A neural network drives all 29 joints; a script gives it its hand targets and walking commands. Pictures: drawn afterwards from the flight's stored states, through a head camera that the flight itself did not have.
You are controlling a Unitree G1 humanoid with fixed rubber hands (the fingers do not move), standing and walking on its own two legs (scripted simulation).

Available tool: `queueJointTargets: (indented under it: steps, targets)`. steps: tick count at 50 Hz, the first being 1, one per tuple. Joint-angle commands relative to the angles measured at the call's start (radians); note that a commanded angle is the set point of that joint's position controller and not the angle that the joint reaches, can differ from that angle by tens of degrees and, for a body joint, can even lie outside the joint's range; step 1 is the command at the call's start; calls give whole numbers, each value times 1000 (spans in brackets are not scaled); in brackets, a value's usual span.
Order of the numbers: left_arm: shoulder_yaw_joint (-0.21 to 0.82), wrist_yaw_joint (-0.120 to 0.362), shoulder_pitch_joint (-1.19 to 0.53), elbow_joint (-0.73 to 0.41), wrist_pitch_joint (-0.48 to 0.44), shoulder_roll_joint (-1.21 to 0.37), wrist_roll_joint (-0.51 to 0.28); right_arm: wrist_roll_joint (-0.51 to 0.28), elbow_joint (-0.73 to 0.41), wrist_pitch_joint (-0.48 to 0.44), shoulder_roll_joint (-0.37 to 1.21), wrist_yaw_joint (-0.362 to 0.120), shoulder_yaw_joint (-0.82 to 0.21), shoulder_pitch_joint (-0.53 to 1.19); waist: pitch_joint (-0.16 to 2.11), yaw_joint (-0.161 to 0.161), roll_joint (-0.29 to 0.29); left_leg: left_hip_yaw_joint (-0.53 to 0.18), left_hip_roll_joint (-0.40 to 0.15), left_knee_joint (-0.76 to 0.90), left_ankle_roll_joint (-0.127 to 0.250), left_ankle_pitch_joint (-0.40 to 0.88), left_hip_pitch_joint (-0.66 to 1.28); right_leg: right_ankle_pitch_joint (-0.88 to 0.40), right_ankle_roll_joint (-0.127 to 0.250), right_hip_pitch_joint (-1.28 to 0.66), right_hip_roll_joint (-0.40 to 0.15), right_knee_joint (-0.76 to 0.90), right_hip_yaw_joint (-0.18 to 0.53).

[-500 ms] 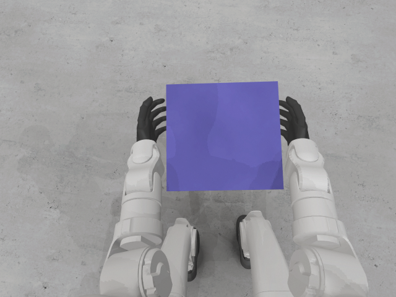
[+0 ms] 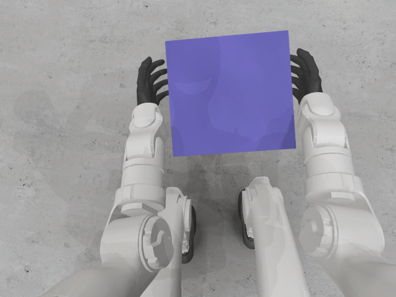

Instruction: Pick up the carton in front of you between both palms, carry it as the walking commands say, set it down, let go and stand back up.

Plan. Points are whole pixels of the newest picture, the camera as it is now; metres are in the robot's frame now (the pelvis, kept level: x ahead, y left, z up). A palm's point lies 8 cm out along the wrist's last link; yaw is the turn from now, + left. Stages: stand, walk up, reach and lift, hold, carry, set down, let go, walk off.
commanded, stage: set down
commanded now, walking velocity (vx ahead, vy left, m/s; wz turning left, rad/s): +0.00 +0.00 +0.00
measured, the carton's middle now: (225, 106) +0.46 -0.06 -0.18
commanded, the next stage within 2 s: none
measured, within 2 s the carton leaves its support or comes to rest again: rests again in 1.04 s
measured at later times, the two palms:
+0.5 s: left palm (173, 107) +0.50 +0.07 -0.24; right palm (292, 100) +0.48 -0.23 -0.25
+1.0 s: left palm (176, 110) +0.50 +0.07 -0.30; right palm (285, 104) +0.48 -0.23 -0.31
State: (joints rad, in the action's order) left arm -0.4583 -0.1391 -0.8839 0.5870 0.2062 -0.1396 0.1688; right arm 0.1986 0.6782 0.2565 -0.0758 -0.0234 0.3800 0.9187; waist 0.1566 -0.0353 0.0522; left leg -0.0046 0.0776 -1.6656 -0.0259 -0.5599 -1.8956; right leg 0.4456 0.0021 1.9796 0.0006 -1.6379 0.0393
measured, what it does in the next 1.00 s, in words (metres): lowers itself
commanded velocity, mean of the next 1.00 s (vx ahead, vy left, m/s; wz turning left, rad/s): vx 0.00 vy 0.00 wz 0.00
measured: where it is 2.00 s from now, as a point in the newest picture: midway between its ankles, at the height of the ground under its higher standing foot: (217, 236)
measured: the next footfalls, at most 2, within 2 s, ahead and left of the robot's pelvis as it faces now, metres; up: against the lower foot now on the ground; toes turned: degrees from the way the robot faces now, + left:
none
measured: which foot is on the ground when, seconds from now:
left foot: down 0.00-1.00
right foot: down 0.00-1.00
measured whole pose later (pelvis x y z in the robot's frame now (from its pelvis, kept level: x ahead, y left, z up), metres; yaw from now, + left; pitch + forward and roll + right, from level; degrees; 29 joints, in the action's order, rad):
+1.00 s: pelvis -0.03 +0.00 -0.15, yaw +2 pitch +39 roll +3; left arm -0.36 -0.21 -1.30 0.90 0.18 0.05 0.02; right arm 0.01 1.02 0.21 -0.33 0.02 0.20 1.34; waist -0.24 -0.07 0.09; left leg -0.01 0.14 -2.19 -0.06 -0.62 -2.25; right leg 0.49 0.01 2.34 -0.02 -2.15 0.03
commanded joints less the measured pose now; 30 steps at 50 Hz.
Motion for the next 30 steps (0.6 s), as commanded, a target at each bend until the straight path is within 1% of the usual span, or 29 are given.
queueJointTargets:
  steps: [1, 9, 16, 19, 26, 30]
  targets:
    - [553, 180, -608, 54, -5, -851, -93, -118, -31, -28, 858, -166, -491, 573, 992, -44, -81, 49, 150, 107, -25, 202, 252, -310, -27, -767, 140, 71, -47]
    - [514, 187, -725, 95, -4, -796, -105, -131, 3, -22, 819, -154, -480, 681, 969, -52, -91, 73, 150, -14, -20, 149, 92, -282, -32, -726, 130, -18, -35]
    - [468, 189, -816, 144, -9, -743, -112, -145, 47, -30, 760, -165, -462, 778, 934, -55, -98, 81, 144, -107, -13, 125, 13, -259, -30, -655, 116, -107, -39]
    - [465, 184, -854, 159, -14, -723, -124, -160, 68, -37, 728, -171, -463, 817, 917, -61, -96, 84, 139, -147, -13, 122, 5, -255, -28, -623, 108, -148, -45]
    - [494, 174, -955, 170, -26, -677, -175, -219, 101, -56, 650, -187, -483, 915, 894, -85, -77, 85, 132, -242, -12, 141, 27, -277, -20, -561, 86, -252, -60]
    - [558, 169, -1023, 126, -36, -680, -232, -276, 68, -68, 631, -194, -520, 980, 980, -108, -69, 90, 129, -295, -12, 191, 86, -336, -16, -588, 78, -311, -74]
